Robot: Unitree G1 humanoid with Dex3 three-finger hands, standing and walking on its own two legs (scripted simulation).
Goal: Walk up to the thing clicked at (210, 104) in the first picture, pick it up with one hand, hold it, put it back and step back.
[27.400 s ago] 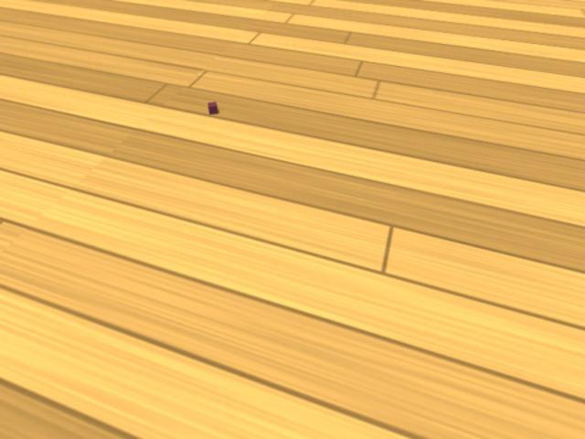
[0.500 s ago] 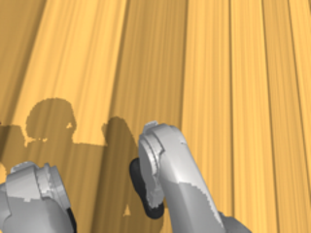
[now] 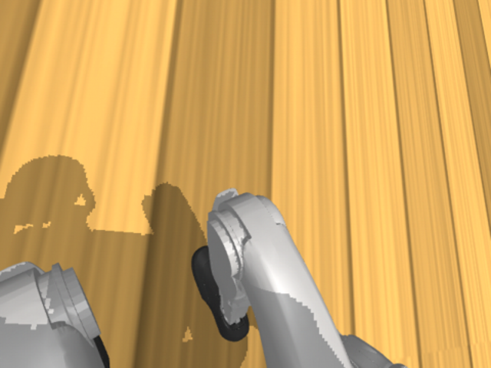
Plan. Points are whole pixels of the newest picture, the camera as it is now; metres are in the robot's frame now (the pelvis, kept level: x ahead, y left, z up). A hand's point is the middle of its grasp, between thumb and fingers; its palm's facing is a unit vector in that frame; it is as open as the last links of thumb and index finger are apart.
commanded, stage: close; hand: left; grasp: from above
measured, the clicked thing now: out of the picture +0.45 +0.29 -0.27
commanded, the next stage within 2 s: settle in 1.24 s
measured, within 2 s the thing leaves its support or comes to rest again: leaves its support in 1.68 s
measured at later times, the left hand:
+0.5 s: hand out of the picture +0.43 +0.28 -0.25, palm faces -0.43 -0.14 -0.89, open 9.1 cm
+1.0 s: hand out of the picture +0.44 +0.29 -0.24, palm faces -0.44 -0.14 -0.89, open 8.3 cm
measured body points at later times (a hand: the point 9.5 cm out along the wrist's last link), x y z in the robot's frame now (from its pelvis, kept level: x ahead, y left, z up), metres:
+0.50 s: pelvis +0.00 +0.00 +0.01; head +0.27 +0.12 +0.34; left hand +0.45 +0.29 -0.19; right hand +0.04 -0.25 -0.05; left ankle +0.06 +0.13 -0.26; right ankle +0.12 -0.13 -0.26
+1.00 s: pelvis +0.00 +0.00 +0.01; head +0.27 +0.12 +0.34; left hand +0.46 +0.29 -0.19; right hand +0.03 -0.25 -0.04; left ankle +0.06 +0.13 -0.26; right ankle +0.12 -0.13 -0.26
